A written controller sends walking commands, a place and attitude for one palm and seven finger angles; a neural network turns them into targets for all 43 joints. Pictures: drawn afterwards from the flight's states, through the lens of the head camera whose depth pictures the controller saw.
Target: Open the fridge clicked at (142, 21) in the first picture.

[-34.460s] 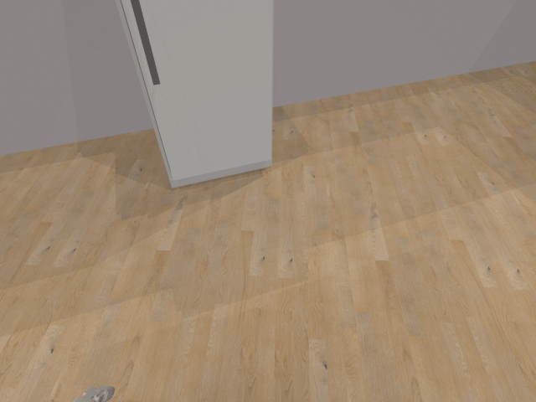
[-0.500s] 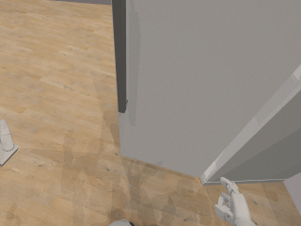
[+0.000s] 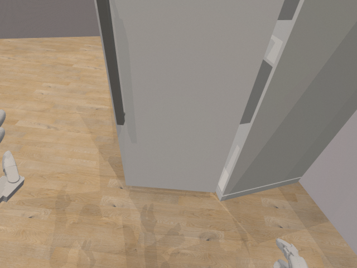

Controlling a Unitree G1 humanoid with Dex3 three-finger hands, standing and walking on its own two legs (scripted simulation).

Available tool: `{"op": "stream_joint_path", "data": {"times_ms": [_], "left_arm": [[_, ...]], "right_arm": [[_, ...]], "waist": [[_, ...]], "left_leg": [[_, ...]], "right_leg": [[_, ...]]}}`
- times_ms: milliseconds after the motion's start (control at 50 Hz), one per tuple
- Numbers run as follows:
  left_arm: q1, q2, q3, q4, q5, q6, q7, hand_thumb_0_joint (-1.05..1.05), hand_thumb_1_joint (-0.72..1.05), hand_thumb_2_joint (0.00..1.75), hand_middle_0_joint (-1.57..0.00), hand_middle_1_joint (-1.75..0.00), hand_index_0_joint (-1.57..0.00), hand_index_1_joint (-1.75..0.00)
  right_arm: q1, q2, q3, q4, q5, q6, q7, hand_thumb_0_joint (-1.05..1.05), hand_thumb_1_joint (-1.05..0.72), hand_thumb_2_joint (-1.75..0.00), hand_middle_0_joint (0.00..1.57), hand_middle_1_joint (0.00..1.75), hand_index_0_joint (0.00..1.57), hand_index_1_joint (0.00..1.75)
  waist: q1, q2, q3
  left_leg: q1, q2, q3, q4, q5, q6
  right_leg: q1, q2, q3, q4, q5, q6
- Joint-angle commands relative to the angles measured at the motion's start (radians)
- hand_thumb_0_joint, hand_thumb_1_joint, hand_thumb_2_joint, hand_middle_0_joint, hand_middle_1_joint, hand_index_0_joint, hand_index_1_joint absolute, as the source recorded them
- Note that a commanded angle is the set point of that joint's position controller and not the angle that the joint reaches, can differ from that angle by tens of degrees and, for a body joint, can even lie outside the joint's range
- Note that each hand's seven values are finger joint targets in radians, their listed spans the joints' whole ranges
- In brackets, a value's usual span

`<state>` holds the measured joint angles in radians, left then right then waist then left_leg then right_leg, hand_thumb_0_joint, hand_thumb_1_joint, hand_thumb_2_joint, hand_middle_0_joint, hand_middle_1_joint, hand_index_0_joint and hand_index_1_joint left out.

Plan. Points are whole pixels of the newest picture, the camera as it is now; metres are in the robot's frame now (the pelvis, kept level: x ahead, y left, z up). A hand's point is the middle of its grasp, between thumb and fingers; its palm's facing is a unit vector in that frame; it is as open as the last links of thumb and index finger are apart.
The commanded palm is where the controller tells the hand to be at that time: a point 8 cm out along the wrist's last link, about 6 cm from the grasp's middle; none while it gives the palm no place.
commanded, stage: stop stepping back and stand still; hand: left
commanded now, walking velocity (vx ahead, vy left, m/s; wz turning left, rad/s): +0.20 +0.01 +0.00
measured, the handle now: (114, 64) +0.69 +0.27 +0.13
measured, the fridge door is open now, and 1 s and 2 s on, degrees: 71 71 71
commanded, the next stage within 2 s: let the arm hang, fingers relaxed in 1.20 s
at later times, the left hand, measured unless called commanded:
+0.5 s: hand out of the picture +0.07 +0.28 +0.16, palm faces +0.54 -0.76 -0.35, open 7.4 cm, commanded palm +0.00 +0.30 +0.19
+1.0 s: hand out of the picture +0.00 +0.25 +0.17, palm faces +0.54 -0.75 -0.38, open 7.4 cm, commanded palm -0.07 +0.30 +0.19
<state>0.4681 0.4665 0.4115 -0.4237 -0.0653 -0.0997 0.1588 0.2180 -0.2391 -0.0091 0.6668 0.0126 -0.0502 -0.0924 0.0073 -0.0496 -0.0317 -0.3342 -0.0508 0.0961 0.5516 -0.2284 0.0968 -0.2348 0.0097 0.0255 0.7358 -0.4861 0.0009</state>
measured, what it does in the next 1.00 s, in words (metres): walks backwards: left foot, then left foot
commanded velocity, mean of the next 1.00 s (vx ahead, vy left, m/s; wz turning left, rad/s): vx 0.19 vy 0.01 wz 0.00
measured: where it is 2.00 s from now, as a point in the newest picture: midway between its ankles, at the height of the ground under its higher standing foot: outside the picture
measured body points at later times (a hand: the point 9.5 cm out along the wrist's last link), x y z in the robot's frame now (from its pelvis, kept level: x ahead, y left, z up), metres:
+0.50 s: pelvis -0.13 -0.01 -0.01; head -0.17 -0.01 +0.44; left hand +0.04 +0.31 +0.18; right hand +0.03 -0.22 -0.10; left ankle -0.08 +0.18 -0.72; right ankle -0.06 -0.07 -0.69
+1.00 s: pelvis -0.17 -0.02 +0.00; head -0.18 -0.02 +0.45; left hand -0.03 +0.29 +0.19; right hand +0.03 -0.25 -0.07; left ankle -0.15 +0.11 -0.73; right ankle -0.08 -0.08 -0.71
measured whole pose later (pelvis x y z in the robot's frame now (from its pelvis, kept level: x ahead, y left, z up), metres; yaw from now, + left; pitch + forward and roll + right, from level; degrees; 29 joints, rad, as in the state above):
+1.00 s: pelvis -0.17 -0.02 +0.00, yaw +8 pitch -5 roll +2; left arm 0.47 0.37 0.33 -0.45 -0.02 -0.15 0.18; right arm 0.22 -0.24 -0.02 0.62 -0.02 -0.12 -0.09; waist 0.00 -0.04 0.04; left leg -0.21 0.01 0.09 0.53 -0.23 0.03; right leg -0.39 0.01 -0.07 0.75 -0.37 -0.02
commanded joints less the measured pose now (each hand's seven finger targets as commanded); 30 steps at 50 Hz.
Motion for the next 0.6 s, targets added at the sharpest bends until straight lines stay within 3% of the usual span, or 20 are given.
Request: {"op": "stream_joint_path", "data": {"times_ms": [0,40,80,100,120,140,180,220,260,300,320,340,360,400,480,500,520,540,560,580], "left_arm": [[-0.076,0.179,0.104,-0.288,0.012,-0.072,0.027,0.00,0.90,0.90,-0.20,-0.30,-0.20,-0.30],[0.010,0.182,0.112,-0.389,0.026,-0.101,0.022,0.00,0.90,0.90,-0.20,-0.30,-0.20,-0.30],[0.131,0.203,0.137,-0.415,0.038,-0.109,0.018,0.00,0.90,0.90,-0.20,-0.30,-0.20,-0.30],[0.156,0.225,0.158,-0.408,0.043,-0.114,0.020,0.00,0.90,0.90,-0.20,-0.30,-0.20,-0.30],[0.149,0.228,0.192,-0.396,0.029,-0.125,0.025,0.00,0.90,0.90,-0.20,-0.30,-0.20,-0.30],[0.075,0.196,0.185,-0.411,0.012,-0.129,0.021,0.00,0.90,0.90,-0.20,-0.30,-0.20,-0.30],[0.049,0.203,0.231,-0.291,0.021,-0.136,0.033,0.00,0.90,0.90,-0.20,-0.30,-0.20,-0.30],[-0.039,0.127,0.143,-0.133,0.020,-0.120,0.026,0.00,0.90,0.90,-0.20,-0.30,-0.20,-0.30],[-0.120,0.099,0.092,-0.029,0.019,-0.101,0.029,0.00,0.90,0.90,-0.20,-0.30,-0.20,-0.30],[-0.218,0.076,0.033,-0.051,0.022,-0.098,0.038,0.00,0.90,0.90,-0.20,-0.30,-0.20,-0.30],[-0.233,0.045,-0.008,-0.056,0.020,-0.094,0.038,0.00,0.90,0.90,-0.20,-0.30,-0.20,-0.30],[-0.248,0.043,-0.012,-0.106,0.022,-0.099,0.041,0.00,0.90,0.90,-0.20,-0.30,-0.20,-0.30],[-0.284,0.056,-0.009,-0.155,0.041,-0.111,0.041,0.00,0.90,0.90,-0.20,-0.30,-0.20,-0.30],[-0.189,0.137,0.095,-0.165,0.062,-0.134,0.028,0.00,0.90,0.90,-0.20,-0.30,-0.20,-0.30],[-0.067,0.168,0.120,-0.359,0.050,-0.134,0.032,0.00,0.90,0.90,-0.20,-0.30,-0.20,-0.30],[-0.027,0.193,0.146,-0.359,0.059,-0.124,0.038,0.00,0.90,0.90,-0.20,-0.30,-0.20,-0.30],[-0.015,0.255,0.191,-0.363,0.059,-0.113,0.039,0.00,0.90,0.90,-0.20,-0.30,-0.20,-0.30],[-0.071,0.232,0.175,-0.394,0.032,-0.114,0.025,0.00,0.90,0.90,-0.20,-0.30,-0.20,-0.30],[-0.109,0.275,0.224,-0.424,0.031,-0.139,0.018,0.00,0.90,0.90,-0.20,-0.30,-0.20,-0.30],[-0.033,0.247,0.242,-0.304,0.034,-0.135,0.019,0.00,0.90,0.90,-0.20,-0.30,-0.20,-0.30]], "right_arm": [[-0.153,-0.099,-0.025,-0.184,-0.040,-0.092,-0.009,0.00,-0.90,-0.90,0.20,0.30,0.20,0.30],[-0.160,-0.112,-0.030,-0.198,-0.049,-0.094,0.006,0.00,-0.90,-0.90,0.20,0.30,0.20,0.30],[-0.157,-0.113,-0.036,-0.221,-0.052,-0.077,0.020,0.00,-0.90,-0.90,0.20,0.30,0.20,0.30],[-0.136,-0.092,-0.042,-0.211,-0.045,-0.064,0.028,0.00,-0.90,-0.90,0.20,0.30,0.20,0.30],[-0.093,-0.116,-0.066,-0.181,-0.032,-0.062,0.030,0.00,-0.90,-0.90,0.20,0.30,0.20,0.30],[-0.068,-0.118,-0.065,-0.148,-0.035,-0.056,0.026,0.00,-0.90,-0.90,0.20,0.30,0.20,0.30],[-0.053,-0.073,-0.040,-0.149,-0.037,-0.050,0.020,0.00,-0.90,-0.90,0.20,0.30,0.20,0.30],[-0.044,-0.056,-0.032,-0.151,-0.022,-0.048,0.006,0.00,-0.90,-0.90,0.20,0.30,0.20,0.30],[-0.048,-0.080,-0.041,-0.135,-0.010,-0.072,-0.014,0.00,-0.90,-0.90,0.20,0.30,0.20,0.30],[-0.032,-0.094,-0.032,-0.129,-0.019,-0.096,-0.032,0.00,-0.90,-0.90,0.20,0.30,0.20,0.30],[-0.031,-0.106,-0.030,-0.140,-0.020,-0.108,-0.039,0.00,-0.90,-0.90,0.20,0.30,0.20,0.30],[-0.045,-0.143,-0.029,-0.154,-0.022,-0.111,-0.037,0.00,-0.90,-0.90,0.20,0.30,0.20,0.30],[-0.080,-0.125,-0.015,-0.165,-0.020,-0.114,-0.025,0.00,-0.90,-0.90,0.20,0.30,0.20,0.30],[-0.104,-0.100,-0.046,-0.150,-0.026,-0.108,-0.003,0.00,-0.90,-0.90,0.20,0.30,0.20,0.30],[-0.167,-0.084,-0.025,-0.191,-0.023,-0.119,0.025,0.00,-0.90,-0.90,0.20,0.30,0.20,0.30],[-0.163,-0.077,-0.030,-0.196,-0.024,-0.114,0.023,0.00,-0.90,-0.90,0.20,0.30,0.20,0.30],[-0.153,-0.052,-0.039,-0.198,-0.021,-0.107,0.028,0.00,-0.90,-0.90,0.20,0.30,0.20,0.30],[-0.164,-0.074,-0.035,-0.184,-0.018,-0.116,0.022,0.00,-0.90,-0.90,0.20,0.30,0.20,0.30],[-0.118,-0.068,-0.029,-0.153,-0.032,-0.123,0.012,0.00,-0.90,-0.90,0.20,0.30,0.20,0.30],[-0.077,-0.043,-0.025,-0.127,-0.036,-0.122,0.014,0.00,-0.90,-0.90,0.20,0.30,0.20,0.30]], "waist": [[0.021,0.243,-0.036],[0.027,0.392,-0.044],[0.028,0.264,-0.040],[0.028,-0.052,-0.019],[0.021,-0.259,0.022],[-0.021,-0.170,0.097],[-0.044,-0.004,0.005],[-0.048,-0.022,0.017],[-0.023,-0.099,0.027],[-0.037,-0.041,-0.002],[-0.045,0.081,0.009],[-0.038,0.318,0.055],[-0.039,0.380,0.138],[0.007,0.152,0.082],[0.026,0.404,0.080],[0.051,0.228,0.094],[0.056,-0.217,0.095],[0.024,-0.224,0.145],[-0.022,-0.047,0.111],[-0.027,0.035,0.028]], "left_leg": [[-0.032,0.226,-0.397,-0.515,-0.299,-0.162],[-0.207,0.177,-0.291,-0.520,-0.483,-0.186],[-0.363,0.073,-0.162,-0.226,-0.521,-0.153],[-0.302,-0.024,-0.051,0.254,-0.349,-0.117],[-0.302,-0.025,-0.121,0.637,-0.269,-0.121],[-0.307,0.030,-0.172,0.768,-0.163,-0.124],[-0.251,0.126,-0.177,0.657,-0.116,-0.106],[-0.079,0.133,-0.074,0.403,-0.153,-0.096],[0.077,0.112,0.006,0.232,-0.223,-0.074],[0.190,0.071,0.057,0.062,-0.241,-0.063],[0.204,0.103,-0.055,-0.054,-0.334,-0.030],[0.191,0.265,-0.391,-0.251,-0.535,0.045],[0.044,0.423,-0.636,-0.425,-0.660,0.128],[-0.050,0.374,-0.446,-0.374,-0.450,0.090],[-0.436,0.270,-0.230,-0.222,-0.593,0.007],[-0.507,0.171,-0.114,0.063,-0.545,-0.048],[-0.489,0.019,0.004,0.511,-0.428,-0.090],[-0.433,0.037,-0.114,0.733,-0.280,-0.099],[-0.378,0.074,-0.140,0.780,-0.162,-0.108],[-0.329,0.077,-0.140,0.753,-0.124,-0.108]], "right_leg": [[0.092,0.036,-0.048,-0.044,0.016,-0.011],[0.273,0.069,-0.101,-0.110,0.014,-0.036],[0.391,0.005,-0.047,-0.269,-0.041,-0.089],[0.144,-0.219,0.261,-0.491,-0.278,-0.176],[-0.102,-0.439,0.598,-0.646,-0.372,-0.271],[-0.213,-0.400,0.487,-0.625,-0.205,-0.261],[-0.167,-0.317,0.261,-0.518,-0.075,-0.207],[-0.293,-0.243,0.087,-0.496,-0.244,-0.126],[-0.339,-0.245,0.060,-0.455,-0.317,-0.117],[-0.274,-0.189,-0.010,-0.308,-0.263,-0.093],[-0.294,-0.129,-0.038,-0.137,-0.230,-0.063],[-0.397,-0.017,-0.108,0.130,-0.143,-0.009],[-0.426,0.005,-0.087,0.383,-0.034,0.004],[-0.274,-0.048,-0.068,0.413,0.074,0.000],[0.240,-0.016,-0.075,0.014,-0.017,-0.032],[0.277,-0.051,0.015,-0.173,-0.103,-0.068],[0.107,-0.273,0.442,-0.506,-0.428,-0.145],[-0.096,-0.388,0.667,-0.668,-0.420,-0.163],[-0.106,-0.363,0.540,-0.623,-0.144,-0.169],[-0.087,-0.321,0.502,-0.581,-0.263,-0.131]]}}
